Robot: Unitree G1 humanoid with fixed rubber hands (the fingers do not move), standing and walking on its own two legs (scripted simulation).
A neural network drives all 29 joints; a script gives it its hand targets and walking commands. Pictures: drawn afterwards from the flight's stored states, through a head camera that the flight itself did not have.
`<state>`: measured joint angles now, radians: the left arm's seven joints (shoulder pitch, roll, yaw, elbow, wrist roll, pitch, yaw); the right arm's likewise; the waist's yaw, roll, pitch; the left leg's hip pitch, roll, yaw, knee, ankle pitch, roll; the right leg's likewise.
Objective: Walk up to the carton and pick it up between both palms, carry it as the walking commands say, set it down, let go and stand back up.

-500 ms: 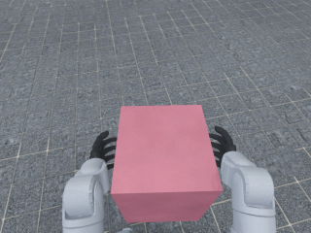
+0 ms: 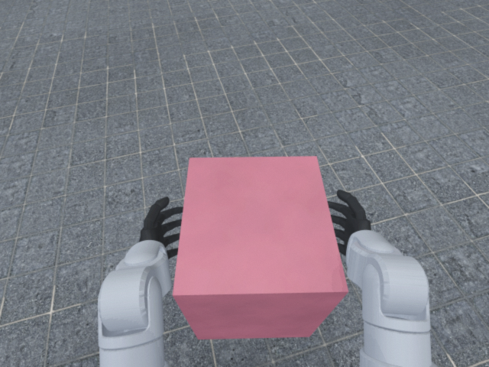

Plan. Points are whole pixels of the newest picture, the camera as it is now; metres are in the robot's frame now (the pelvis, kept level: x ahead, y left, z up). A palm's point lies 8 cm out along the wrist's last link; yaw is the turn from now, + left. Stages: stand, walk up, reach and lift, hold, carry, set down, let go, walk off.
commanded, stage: carry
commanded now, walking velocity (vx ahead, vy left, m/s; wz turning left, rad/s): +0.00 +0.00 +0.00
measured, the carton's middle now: (253, 253) +0.30 +0.00 +0.00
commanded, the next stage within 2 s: none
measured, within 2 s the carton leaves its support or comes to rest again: neither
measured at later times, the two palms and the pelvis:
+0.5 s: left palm (145, 196) +0.37 +0.17 +0.09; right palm (325, 180) +0.38 -0.12 +0.09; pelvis +0.10 +0.01 +0.01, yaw +1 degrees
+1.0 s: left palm (155, 183) +0.42 +0.16 +0.06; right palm (319, 179) +0.41 -0.13 +0.06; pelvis +0.14 +0.03 +0.00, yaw +0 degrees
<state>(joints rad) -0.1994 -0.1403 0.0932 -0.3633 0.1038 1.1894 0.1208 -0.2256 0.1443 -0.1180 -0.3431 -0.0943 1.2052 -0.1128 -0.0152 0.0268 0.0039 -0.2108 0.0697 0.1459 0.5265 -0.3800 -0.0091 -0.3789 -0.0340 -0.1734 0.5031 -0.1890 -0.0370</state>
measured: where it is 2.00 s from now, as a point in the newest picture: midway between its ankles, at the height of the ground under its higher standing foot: outside the picture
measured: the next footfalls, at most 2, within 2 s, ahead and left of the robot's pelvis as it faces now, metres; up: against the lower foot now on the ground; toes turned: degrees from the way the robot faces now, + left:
left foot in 0.56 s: +0.14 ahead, +0.11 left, +0.00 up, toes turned -4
